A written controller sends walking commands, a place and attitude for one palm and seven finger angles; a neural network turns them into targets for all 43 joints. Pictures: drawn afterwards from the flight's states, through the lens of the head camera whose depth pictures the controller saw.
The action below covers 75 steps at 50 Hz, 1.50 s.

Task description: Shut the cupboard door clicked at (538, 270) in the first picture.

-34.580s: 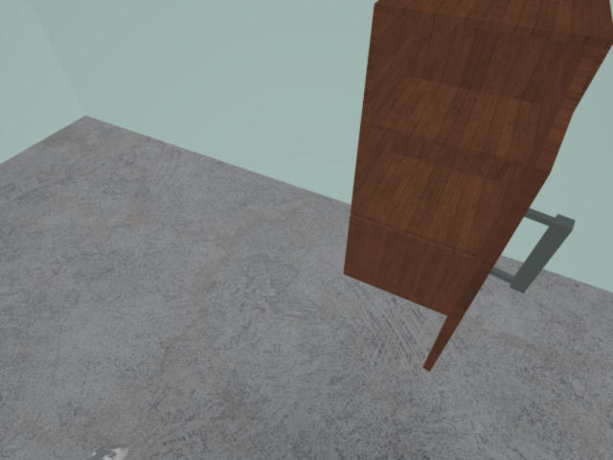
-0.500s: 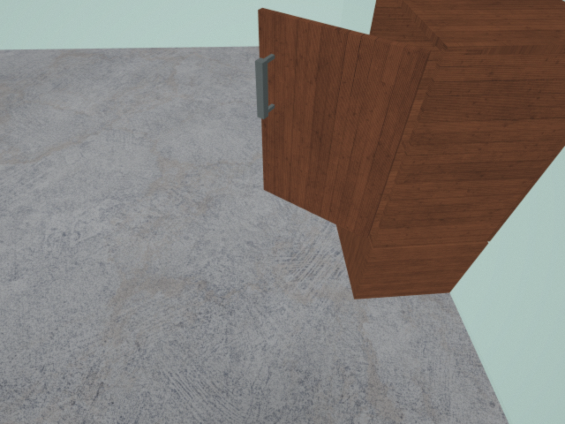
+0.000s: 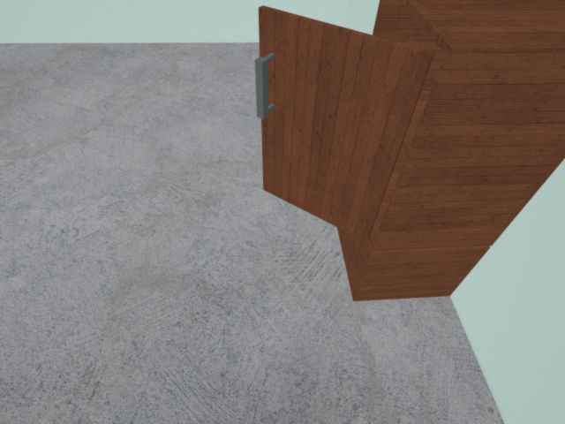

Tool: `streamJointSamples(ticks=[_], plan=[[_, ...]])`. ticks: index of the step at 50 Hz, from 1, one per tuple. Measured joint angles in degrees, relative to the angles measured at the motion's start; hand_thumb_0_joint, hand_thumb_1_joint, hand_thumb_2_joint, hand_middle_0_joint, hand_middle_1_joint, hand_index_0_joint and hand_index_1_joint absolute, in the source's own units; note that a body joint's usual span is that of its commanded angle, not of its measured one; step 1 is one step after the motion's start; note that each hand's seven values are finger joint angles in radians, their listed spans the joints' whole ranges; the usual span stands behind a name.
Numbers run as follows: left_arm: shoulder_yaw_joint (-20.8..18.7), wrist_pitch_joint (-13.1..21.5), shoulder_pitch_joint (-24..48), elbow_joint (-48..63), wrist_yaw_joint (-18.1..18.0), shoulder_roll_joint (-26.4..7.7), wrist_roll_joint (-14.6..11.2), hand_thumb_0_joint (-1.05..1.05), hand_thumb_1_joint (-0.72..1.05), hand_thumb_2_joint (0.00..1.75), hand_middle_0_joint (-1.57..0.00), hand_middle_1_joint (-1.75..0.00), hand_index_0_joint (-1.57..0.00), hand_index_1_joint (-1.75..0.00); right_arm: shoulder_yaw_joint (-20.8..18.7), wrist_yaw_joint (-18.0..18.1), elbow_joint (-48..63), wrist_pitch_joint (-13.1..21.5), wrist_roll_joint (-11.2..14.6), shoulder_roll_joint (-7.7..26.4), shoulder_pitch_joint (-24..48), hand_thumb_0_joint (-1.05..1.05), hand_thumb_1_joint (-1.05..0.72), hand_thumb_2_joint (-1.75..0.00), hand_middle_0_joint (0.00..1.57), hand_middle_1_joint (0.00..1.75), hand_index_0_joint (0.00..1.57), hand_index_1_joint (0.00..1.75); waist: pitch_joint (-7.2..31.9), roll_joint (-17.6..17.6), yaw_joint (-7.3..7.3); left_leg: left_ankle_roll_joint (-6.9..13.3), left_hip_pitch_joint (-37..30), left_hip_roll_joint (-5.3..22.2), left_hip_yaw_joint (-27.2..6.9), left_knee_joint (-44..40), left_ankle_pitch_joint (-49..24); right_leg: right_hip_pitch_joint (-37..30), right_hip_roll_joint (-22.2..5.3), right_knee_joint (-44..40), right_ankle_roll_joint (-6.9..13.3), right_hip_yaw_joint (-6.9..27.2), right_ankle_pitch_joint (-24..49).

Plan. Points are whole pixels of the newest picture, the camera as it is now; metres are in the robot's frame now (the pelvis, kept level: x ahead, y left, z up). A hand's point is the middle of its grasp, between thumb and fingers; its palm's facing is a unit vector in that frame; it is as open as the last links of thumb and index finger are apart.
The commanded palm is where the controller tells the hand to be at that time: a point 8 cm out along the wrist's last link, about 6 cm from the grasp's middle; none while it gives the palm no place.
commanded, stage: walk to a spot facing it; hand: left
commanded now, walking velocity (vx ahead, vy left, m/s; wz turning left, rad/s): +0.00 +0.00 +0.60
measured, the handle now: (266, 86) +0.88 +0.09 +0.03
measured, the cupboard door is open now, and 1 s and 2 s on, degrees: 52 52 52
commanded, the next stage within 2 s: none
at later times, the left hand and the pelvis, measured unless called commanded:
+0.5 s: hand out of the picture +0.04 +0.26 -0.17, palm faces +0.28 -0.93 -0.25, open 7.4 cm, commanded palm none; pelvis +0.00 +0.03 -0.01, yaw +17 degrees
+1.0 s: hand out of the picture -0.06 +0.18 -0.17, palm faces +0.58 -0.77 -0.27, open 7.4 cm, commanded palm none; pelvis +0.02 -0.01 -0.01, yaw +38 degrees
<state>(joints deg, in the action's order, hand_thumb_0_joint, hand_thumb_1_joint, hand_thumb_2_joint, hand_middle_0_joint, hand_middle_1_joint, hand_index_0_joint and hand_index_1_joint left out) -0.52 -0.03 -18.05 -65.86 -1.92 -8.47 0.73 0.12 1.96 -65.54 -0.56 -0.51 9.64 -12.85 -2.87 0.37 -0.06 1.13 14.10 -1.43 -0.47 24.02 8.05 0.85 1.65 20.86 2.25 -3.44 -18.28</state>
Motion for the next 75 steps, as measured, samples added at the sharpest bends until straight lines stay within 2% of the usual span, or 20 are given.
streamJointSamples(ticks=[6,12,14,15,18,22,29,36,37,40,44,47,51,54,57,61,66,71,73,75], plan=[[-1.11,-0.89,0.99,2.21,-0.3,0.0,0.19,0.01,0.91,0.9,-0.2,-0.3,-0.2,-0.3,-0.63,-0.37,1.38,-0.95,-0.12,-0.17,-1.0,0.0,-0.91,-0.9,0.2,0.3,0.2,0.29,-0.63,-0.53,0.58,-0.02,3.33,-0.55,-1.73,5.54,2.16,1.75,-0.12,4.06,0.18,-2.22,-2.53],[-2.67,-1.51,2.16,5.49,-0.43,-1.32,1.23,0.01,0.91,0.9,-0.2,-0.3,-0.2,-0.3,-2.23,-1.2,3.18,-3.19,-0.34,-0.57,-2.69,0.0,-0.91,-0.9,0.2,0.3,0.2,0.29,-2.27,0.53,1.39,-1.15,8.63,1.82,2.95,24.37,16.38,1.62,-1.92,10.25,-0.28,-7.54,-7.68],[-3.05,-1.51,2.67,6.63,-0.29,-2.1,1.18,0.01,0.91,0.9,-0.2,-0.3,-0.2,-0.3,-2.4,-1.57,4.46,-3.17,-0.45,-0.47,-2.85,0.0,-0.91,-0.9,0.2,0.3,0.2,0.29,-3.02,1.85,1.62,-1.13,7.35,2.3,4.76,20.64,14.45,2.3,-3.95,13.84,-1.15,-8.98,-9.9],[-3.15,-1.54,2.85,7.29,-0.13,-2.33,0.93,0.01,0.91,0.9,-0.2,-0.3,-0.2,-0.3,-2.45,-1.74,5.37,-2.81,-0.6,-0.03,-2.99,0.0,-0.91,-0.9,0.2,0.3,0.2,0.29,-3.26,1.99,1.78,-0.41,6.47,2.32,4.85,17.18,8.58,3.71,-5.02,17.42,-1.66,-9.64,-11.1],[-3.22,-2.65,5.08,9.13,0.02,-2.99,0.2,0.01,0.91,0.9,-0.2,-0.3,-0.2,-0.3,-2.77,-1.63,7.25,-1.56,-0.84,0.98,-1.6,0.0,-0.91,-0.9,0.2,0.3,0.2,0.29,-4.87,2.06,1.81,2.73,7.92,0.3,4.76,18.38,8.83,12.76,-6.13,34.31,-2.84,-4.29,-14.69],[-3.87,-3.38,8.55,11.58,0.28,-3.78,0.61,0.01,0.91,0.9,-0.2,-0.3,-0.2,-0.3,-2.88,-1.33,9.24,-1.19,-1.28,1.8,-0.43,0.0,-0.91,-0.9,0.2,0.3,0.2,0.29,-4.71,0.05,2.35,3.08,7.76,-0.63,2.26,12.44,6.05,22.15,-4.93,42.81,-3.44,1.02,-11.13],[-4.38,-2.4,12.57,16.21,0.82,-5.48,1.04,0.01,0.91,0.9,-0.2,-0.3,-0.19,-0.3,-3.2,-1.58,10.85,-1.34,-1.34,2.32,0.64,0.0,-0.91,-0.9,0.2,0.3,0.2,0.3,-2.94,-1.59,2.21,2.15,7.72,-0.98,-3.85,3.87,-0.29,25.37,-4.07,33.99,-5.18,4.32,-5.74],[-3.51,-2.09,12.1,18.05,0.95,-5.17,0.77,0.01,0.91,0.9,-0.2,-0.3,-0.19,-0.3,-4.82,-2.1,12.57,-2.78,-1.17,3.83,1.26,0.0,-0.9,-0.9,0.2,0.3,0.2,0.3,-1.2,-2.38,2.36,-0.36,9.98,-2.66,-9.76,4.59,-1.25,16.93,-1.36,15.06,-4.77,3.66,-3.06],[-3.29,-1.76,11.02,18.55,1.0,-5.55,0.89,0.01,0.91,0.9,-0.2,-0.3,-0.2,-0.3,-5.09,-2.22,12.97,-3.06,-0.92,3.84,1.02,0.0,-0.9,-0.9,0.2,0.3,0.2,0.3,-0.4,-1.36,2.03,-0.78,11.22,-3.82,-9.66,6.4,0.32,14.5,-1.98,9.62,-3.81,4.03,-3.31],[-2.64,-1.95,9.17,17.32,0.44,-4.3,1.34,0.01,0.91,0.9,-0.2,-0.3,-0.2,-0.3,-6.24,-2.49,13.21,-3.68,-0.97,5.42,2.07,0.0,-0.91,-0.9,0.2,0.3,0.2,0.3,-1.16,-2.73,1.6,-2.32,17.36,-4.25,-7.46,24.48,13.44,14.0,-2.39,9.76,-2.82,2.4,0.01],[-2.29,-2.1,6.03,15.68,0.18,-3.31,1.16,0.01,0.91,0.9,-0.2,-0.3,-0.2,-0.3,-6.3,-3.24,14.0,-3.66,-0.91,5.94,2.07,0.0,-0.91,-0.9,0.2,0.3,0.2,0.29,-2.1,-2.37,2.16,-3.75,19.9,-1.74,-2.06,40.28,14.55,11.37,-4.47,8.66,-3.04,-0.45,-0.46],[-2.32,-1.57,4.59,15.31,0.19,-3.33,1.17,0.01,0.91,0.9,-0.2,-0.3,-0.2,-0.3,-5.57,-3.62,14.33,-3.8,-0.56,5.27,2.07,0.0,-0.91,-0.9,0.2,0.3,0.2,0.29,-3.13,-0.69,2.24,-4.2,16.63,0.54,0.61,36.15,15.29,9.98,-6.5,8.87,-3.31,-2.85,-1.42],[-2.53,-1.1,3.38,15.75,0.46,-3.73,1.37,0.01,0.91,0.9,-0.2,-0.3,-0.2,-0.3,-4.52,-3.95,14.14,-4.01,-0.34,4.48,3.24,0.0,-0.91,-0.9,0.2,0.3,0.19,0.29,-4.57,0.89,0.93,-3.53,10.6,2.07,2.99,23.81,16.02,9.6,-8.76,11.69,-4.33,-6.33,-3.95],[-2.93,-1.16,2.05,15.74,0.71,-4.64,1.02,0.01,0.9,0.9,-0.2,-0.3,-0.2,-0.3,-3.88,-4.14,14.75,-3.06,-0.43,4.14,4.27,0.01,-0.91,-0.9,0.2,0.3,0.2,0.29,-4.77,2.04,0.18,-1.82,5.51,1.54,4.11,12.77,8.34,11.41,-10.78,17.81,-5.53,-8.22,-7.21],[-3.4,-3.02,2.46,14.7,0.36,-5.96,0.64,0.01,0.91,0.9,-0.2,-0.3,-0.2,-0.3,-3.26,-3.65,15.22,-1.57,-0.39,3.07,5.71,0.0,-0.91,-0.9,0.2,0.3,0.2,0.29,-5.29,3.56,-0.75,1.25,6.13,0.36,3.84,14.87,10.57,18.24,-9.5,33.91,-5.68,-2.83,-14.1],[-3.78,-4.23,4.48,14.22,0.34,-6.15,0.58,0.01,0.91,0.9,-0.2,-0.3,-0.2,-0.3,-2.64,-2.2,16.04,-0.96,-0.78,2.38,5.33,0.0,-0.91,-0.9,0.2,0.3,0.2,0.29,-4.52,2.13,-0.13,1.43,4.22,0.41,1.36,10.72,9.26,24.3,-6.87,42.3,-5.99,0.02,-11.44],[-3.83,-3.41,7.69,16.46,1.27,-5.64,0.66,0.01,0.91,0.9,-0.2,-0.3,-0.19,-0.3,-2.41,-1.94,15.09,-1.33,-1.13,2.38,3.82,0.0,-0.9,-0.9,0.2,0.3,0.2,0.3,-3.38,0.21,0.44,1.34,2.43,0.2,-2.06,6.48,6.54,25.57,-5.75,34.83,-6.2,1.99,-7.11],[-3.53,-2.31,9.13,17.76,2.44,-4.92,1.02,0.01,0.91,0.9,-0.2,-0.3,-0.19,-0.3,-2.92,-2.54,13.63,-1.86,-1.41,2.59,1.01,0.0,-0.9,-0.9,0.2,0.3,0.2,0.3,-1.03,-1.14,1.46,0.65,2.2,-0.42,-5.12,6.68,7.09,21.33,-4.17,22.28,-5.69,1.48,-4.74],[-3.31,-1.33,8.65,18.3,2.86,-4.8,1.15,0.01,0.91,0.9,-0.2,-0.3,-0.2,-0.3,-3.31,-2.65,13.13,-2.07,-1.21,2.79,-0.49,0.0,-0.9,-0.9,0.2,0.3,0.2,0.3,0.08,-1.57,1.7,0.37,3.08,-0.92,-6.39,9.18,8.95,17.35,-3.07,14.89,-5.37,0.67,-3.31],[-3.11,0.15,7.75,18.75,2.63,-4.74,1.54,0.01,0.91,0.9,-0.2,-0.3,-0.2,-0.3,-3.86,-2.59,12.39,-2.25,-0.82,3.02,-1.84,0.0,-0.9,-0.9,0.2,0.3,0.2,0.3,1.22,-1.23,1.21,0.23,6.68,-1.89,-6.3,18.15,17.26,15.64,-3.48,10.77,-3.82,0.45,-0.23]])
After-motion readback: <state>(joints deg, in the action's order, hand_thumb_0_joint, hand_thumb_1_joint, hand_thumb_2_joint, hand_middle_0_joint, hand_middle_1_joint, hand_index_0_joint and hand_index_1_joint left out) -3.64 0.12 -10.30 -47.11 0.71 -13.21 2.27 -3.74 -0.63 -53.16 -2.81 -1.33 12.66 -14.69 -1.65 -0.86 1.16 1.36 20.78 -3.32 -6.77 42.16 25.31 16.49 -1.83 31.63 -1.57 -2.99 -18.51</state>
